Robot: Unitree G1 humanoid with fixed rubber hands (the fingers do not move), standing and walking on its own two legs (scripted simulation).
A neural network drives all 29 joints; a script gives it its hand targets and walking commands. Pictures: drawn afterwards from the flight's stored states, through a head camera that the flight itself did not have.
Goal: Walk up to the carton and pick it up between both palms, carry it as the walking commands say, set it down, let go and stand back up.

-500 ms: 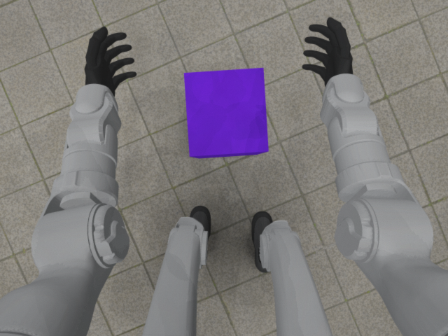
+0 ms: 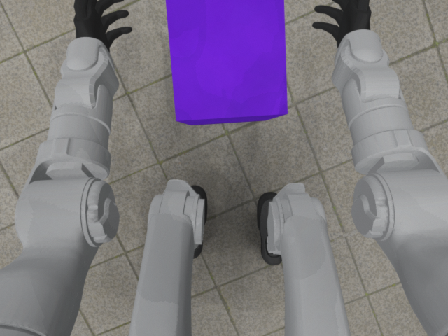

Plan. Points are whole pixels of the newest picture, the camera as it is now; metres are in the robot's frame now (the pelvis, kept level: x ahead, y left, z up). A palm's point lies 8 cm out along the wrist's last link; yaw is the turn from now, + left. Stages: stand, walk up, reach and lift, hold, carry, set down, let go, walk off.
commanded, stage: reach and lift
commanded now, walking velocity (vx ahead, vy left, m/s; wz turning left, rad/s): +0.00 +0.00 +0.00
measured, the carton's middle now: (226, 72) +0.52 +0.03 -0.34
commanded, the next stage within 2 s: none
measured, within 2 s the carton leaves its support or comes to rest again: neither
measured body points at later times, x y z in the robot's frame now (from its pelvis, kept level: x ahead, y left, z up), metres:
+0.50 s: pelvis -0.01 +0.00 -0.09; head +0.36 +0.01 +0.15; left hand +0.52 +0.22 -0.28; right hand +0.55 -0.14 -0.28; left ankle +0.10 +0.11 -0.43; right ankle +0.09 -0.12 -0.43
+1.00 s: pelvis -0.02 +0.00 -0.10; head +0.35 +0.01 +0.15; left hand +0.52 +0.21 -0.28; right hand +0.55 -0.13 -0.28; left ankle +0.10 +0.11 -0.43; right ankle +0.09 -0.11 -0.43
